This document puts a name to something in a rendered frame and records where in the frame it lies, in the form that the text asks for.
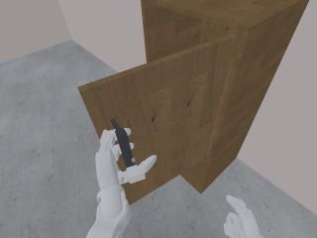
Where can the right robot hand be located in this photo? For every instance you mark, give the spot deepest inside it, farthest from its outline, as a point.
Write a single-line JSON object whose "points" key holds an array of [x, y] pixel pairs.
{"points": [[242, 225]]}

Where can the left robot forearm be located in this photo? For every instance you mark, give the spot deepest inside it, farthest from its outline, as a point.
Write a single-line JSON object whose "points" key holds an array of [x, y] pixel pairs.
{"points": [[113, 213]]}

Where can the cupboard door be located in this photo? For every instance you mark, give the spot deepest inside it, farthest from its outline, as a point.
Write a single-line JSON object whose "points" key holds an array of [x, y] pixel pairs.
{"points": [[170, 105]]}

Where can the handle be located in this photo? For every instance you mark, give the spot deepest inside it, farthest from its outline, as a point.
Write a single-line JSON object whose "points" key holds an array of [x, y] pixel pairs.
{"points": [[124, 143]]}

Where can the left robot hand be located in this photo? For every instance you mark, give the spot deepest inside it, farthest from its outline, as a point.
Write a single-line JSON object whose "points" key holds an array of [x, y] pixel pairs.
{"points": [[106, 162]]}

